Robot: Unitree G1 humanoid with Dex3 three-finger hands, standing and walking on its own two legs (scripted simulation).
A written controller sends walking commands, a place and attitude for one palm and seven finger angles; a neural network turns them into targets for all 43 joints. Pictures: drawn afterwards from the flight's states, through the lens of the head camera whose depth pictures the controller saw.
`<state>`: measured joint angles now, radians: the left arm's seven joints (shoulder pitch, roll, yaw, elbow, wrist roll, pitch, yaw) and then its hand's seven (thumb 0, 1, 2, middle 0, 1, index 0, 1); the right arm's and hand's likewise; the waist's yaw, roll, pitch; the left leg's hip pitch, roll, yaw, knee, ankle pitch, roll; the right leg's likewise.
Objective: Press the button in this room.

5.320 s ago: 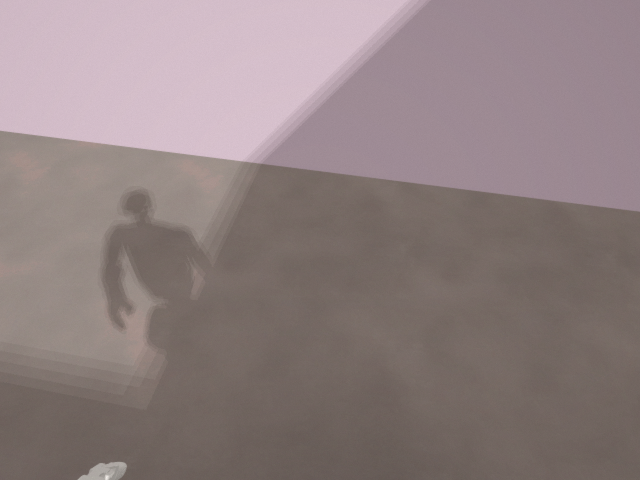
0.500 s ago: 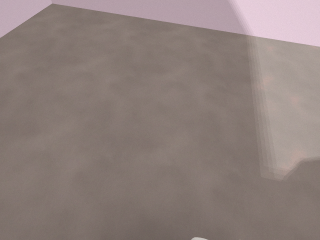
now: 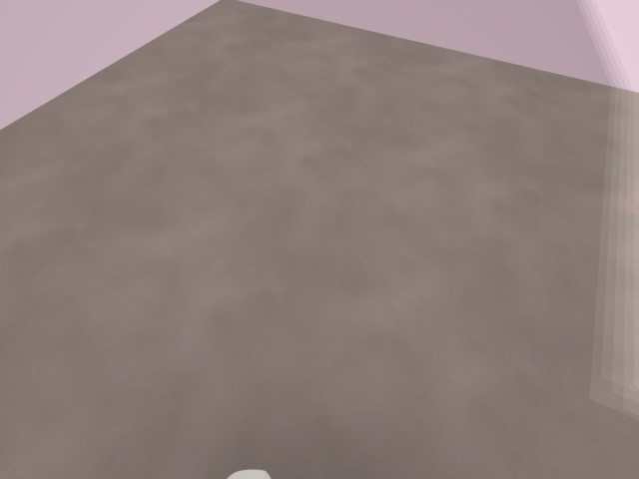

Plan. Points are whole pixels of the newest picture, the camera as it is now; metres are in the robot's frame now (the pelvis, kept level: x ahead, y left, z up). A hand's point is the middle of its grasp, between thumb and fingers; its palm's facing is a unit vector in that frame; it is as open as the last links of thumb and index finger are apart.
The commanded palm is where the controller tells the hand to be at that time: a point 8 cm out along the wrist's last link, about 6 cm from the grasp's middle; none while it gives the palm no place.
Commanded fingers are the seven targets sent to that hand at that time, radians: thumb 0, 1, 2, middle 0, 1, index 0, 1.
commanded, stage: turn or walk to find it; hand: left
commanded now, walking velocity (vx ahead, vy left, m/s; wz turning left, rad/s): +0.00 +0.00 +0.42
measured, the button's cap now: out of the picture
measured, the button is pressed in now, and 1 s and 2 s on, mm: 0 0 0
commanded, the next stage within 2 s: none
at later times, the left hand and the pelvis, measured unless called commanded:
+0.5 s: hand out of the picture +0.05 +0.23 -0.15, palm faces +0.19 -0.95 -0.26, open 7.4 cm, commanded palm none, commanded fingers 0.00 0.90 0.90 -0.20 -0.30 -0.20 -0.30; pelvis -0.02 +0.01 +0.00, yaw +10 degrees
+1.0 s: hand out of the picture -0.11 +0.20 -0.18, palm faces +0.45 -0.86 -0.23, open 7.4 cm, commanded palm none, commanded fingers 0.00 0.90 0.90 -0.20 -0.30 -0.20 -0.30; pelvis -0.05 +0.01 -0.01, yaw +25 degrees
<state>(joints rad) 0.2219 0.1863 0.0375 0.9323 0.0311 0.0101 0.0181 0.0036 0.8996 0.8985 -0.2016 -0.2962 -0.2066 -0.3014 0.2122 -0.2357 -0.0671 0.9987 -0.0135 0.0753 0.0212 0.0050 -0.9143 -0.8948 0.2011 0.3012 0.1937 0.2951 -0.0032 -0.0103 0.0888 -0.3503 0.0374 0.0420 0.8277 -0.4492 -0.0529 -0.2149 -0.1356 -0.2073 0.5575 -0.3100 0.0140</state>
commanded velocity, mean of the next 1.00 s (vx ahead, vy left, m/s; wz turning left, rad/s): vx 0.00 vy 0.00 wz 0.42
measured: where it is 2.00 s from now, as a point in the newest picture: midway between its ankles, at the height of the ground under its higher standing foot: outside the picture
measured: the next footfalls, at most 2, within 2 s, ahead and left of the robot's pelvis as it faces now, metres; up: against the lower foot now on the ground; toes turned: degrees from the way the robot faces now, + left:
left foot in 0.06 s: +0.03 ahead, +0.13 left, +0.00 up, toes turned +7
right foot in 0.54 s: +0.04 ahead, -0.10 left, +0.00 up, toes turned +7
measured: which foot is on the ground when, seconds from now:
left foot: up 0.00-0.04, down 0.06-0.54, up 0.56-0.98, down 1.00-1.00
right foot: down 0.00-0.08, up 0.10-0.52, down 0.54-1.00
